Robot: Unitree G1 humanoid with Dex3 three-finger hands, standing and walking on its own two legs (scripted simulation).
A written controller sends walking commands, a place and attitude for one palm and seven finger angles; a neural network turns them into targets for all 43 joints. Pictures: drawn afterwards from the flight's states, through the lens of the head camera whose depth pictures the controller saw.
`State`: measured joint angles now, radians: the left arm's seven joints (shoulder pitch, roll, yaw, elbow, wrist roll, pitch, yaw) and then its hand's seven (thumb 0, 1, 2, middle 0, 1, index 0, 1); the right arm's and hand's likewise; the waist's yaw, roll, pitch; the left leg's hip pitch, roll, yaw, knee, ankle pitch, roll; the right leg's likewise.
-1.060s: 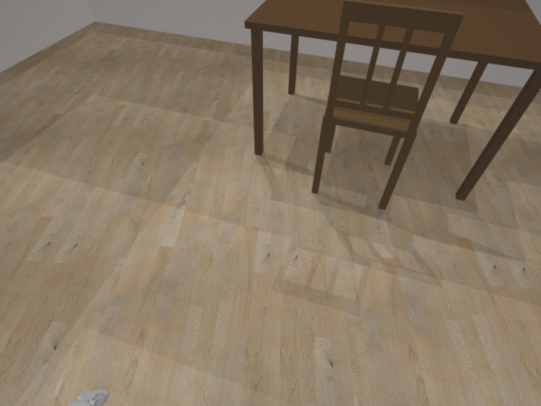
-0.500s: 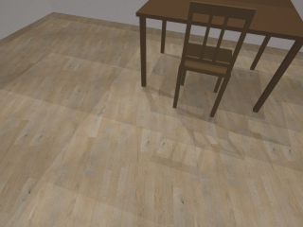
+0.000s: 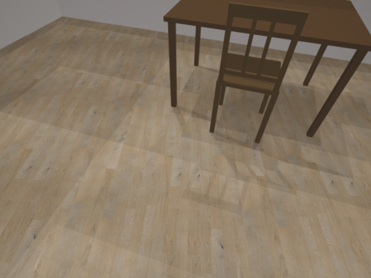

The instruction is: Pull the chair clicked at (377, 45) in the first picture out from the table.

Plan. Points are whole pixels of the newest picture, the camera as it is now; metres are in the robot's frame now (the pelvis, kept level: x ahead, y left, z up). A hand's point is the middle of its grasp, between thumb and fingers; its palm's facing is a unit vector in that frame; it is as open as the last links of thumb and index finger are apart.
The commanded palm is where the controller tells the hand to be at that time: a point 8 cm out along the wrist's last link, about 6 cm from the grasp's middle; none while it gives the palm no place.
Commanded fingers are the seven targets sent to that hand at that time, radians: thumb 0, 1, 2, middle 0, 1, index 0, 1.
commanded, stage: look at it before walking up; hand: left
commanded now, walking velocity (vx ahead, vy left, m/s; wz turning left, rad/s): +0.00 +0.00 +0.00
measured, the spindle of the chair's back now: (248, 47) +1.24 -0.27 -0.08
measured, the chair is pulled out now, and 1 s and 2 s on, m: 0.00 0.00 0.00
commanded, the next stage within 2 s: walk to a spot facing it in 0.38 s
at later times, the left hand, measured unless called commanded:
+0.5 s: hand out of the picture +0.07 +0.25 -0.16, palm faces -0.03 -0.94 -0.33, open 7.4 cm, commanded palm none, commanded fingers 0.00 0.90 0.90 -0.20 -0.30 -0.20 -0.30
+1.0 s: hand out of the picture +0.07 +0.16 -0.17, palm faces -0.14 -0.98 -0.17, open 7.4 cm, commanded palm none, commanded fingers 0.00 0.90 0.90 -0.20 -0.30 -0.20 -0.30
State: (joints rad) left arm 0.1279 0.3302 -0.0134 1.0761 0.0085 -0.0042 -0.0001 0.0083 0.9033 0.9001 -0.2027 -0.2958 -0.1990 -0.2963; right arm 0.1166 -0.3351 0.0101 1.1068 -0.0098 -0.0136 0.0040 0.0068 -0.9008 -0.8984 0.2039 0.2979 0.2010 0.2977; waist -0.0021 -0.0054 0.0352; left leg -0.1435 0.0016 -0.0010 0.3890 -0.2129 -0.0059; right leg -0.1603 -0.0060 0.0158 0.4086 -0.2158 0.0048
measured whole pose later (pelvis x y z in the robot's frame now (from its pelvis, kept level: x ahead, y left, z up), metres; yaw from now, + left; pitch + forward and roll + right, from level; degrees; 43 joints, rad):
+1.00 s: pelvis +0.10 -0.02 -0.01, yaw -13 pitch +1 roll +0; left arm 0.43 0.15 0.02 1.03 0.02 -0.04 -0.01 0.01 0.91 0.90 -0.20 -0.30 -0.20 -0.30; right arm 0.19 -0.22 -0.04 1.01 -0.02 0.00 0.01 0.01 -0.90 -0.90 0.20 0.30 0.20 0.30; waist 0.04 0.01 0.05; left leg -0.54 0.09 0.07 1.05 -0.33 -0.05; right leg -0.14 0.05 0.03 0.45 -0.31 -0.05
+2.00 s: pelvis +0.43 -0.11 -0.01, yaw -49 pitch +0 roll -1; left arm 0.19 0.21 0.06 0.95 0.02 -0.01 -0.01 0.00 0.92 0.90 -0.20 -0.30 -0.20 -0.30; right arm 0.20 -0.19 -0.04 0.92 -0.02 -0.02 0.00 0.01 -0.91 -0.90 0.20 0.30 0.20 0.30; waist -0.03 0.00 0.07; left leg -0.53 0.17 0.07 0.94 -0.34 -0.08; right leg -0.30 0.04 -0.01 0.54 -0.24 -0.03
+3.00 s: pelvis +0.56 -0.18 -0.02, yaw -85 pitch +0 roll -1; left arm 0.15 0.23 0.06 0.88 0.02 0.06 0.00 0.01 0.90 0.90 -0.20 -0.30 -0.20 -0.30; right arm 0.14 -0.21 -0.04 0.85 -0.01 0.03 -0.01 0.01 -0.90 -0.90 0.20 0.30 0.20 0.30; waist 0.01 -0.02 0.07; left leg -0.33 0.05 0.07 0.65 -0.35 -0.07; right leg -0.36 0.05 0.09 0.57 -0.22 0.02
